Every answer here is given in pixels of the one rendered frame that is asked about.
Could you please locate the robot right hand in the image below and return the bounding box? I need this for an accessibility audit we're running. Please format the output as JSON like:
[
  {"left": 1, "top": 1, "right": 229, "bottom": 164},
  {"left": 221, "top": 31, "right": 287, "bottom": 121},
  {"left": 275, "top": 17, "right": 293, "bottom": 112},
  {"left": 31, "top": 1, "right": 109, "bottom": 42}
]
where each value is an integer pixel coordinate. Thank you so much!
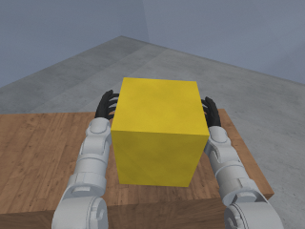
[{"left": 200, "top": 96, "right": 221, "bottom": 128}]

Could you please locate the left robot forearm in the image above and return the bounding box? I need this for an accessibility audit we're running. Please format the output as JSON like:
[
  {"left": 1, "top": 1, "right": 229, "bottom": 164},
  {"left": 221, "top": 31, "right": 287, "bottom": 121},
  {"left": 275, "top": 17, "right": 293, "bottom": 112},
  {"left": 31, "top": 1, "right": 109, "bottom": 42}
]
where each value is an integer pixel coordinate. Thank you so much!
[{"left": 51, "top": 117, "right": 112, "bottom": 229}]

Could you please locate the right robot forearm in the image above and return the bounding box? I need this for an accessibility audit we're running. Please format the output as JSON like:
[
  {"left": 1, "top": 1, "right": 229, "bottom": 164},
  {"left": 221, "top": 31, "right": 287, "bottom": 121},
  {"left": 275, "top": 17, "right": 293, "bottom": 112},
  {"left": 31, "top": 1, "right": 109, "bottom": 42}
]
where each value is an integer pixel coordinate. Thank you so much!
[{"left": 203, "top": 126, "right": 284, "bottom": 229}]

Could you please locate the robot right upper arm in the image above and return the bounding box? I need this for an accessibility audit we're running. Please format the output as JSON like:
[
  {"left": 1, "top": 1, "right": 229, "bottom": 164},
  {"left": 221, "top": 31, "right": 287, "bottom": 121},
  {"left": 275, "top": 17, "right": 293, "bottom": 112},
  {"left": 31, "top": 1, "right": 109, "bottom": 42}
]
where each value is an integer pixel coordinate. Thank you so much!
[{"left": 224, "top": 201, "right": 283, "bottom": 229}]

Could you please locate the robot left upper arm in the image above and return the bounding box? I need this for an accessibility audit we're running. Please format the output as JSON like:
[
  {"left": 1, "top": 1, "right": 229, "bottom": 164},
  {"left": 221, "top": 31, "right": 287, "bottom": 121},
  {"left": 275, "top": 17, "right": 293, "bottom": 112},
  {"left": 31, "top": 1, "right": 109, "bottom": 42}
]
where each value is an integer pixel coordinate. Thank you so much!
[{"left": 52, "top": 196, "right": 109, "bottom": 229}]

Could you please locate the robot left hand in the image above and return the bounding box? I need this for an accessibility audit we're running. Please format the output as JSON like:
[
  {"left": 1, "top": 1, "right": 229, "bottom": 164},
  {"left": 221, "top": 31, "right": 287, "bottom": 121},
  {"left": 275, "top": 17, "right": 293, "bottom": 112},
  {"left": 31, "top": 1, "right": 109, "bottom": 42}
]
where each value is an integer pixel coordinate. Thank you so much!
[{"left": 94, "top": 90, "right": 120, "bottom": 120}]

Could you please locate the pedestal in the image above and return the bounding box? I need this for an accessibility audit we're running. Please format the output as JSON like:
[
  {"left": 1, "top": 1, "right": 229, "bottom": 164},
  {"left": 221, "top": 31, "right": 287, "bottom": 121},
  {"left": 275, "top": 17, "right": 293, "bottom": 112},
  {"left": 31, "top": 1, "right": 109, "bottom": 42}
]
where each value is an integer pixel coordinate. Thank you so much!
[{"left": 0, "top": 109, "right": 275, "bottom": 229}]

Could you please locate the carton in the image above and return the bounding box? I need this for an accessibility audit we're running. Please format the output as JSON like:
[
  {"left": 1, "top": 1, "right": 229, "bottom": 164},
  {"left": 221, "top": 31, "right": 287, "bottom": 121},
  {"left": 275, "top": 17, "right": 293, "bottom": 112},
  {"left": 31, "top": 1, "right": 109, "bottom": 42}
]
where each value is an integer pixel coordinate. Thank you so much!
[{"left": 111, "top": 77, "right": 210, "bottom": 187}]

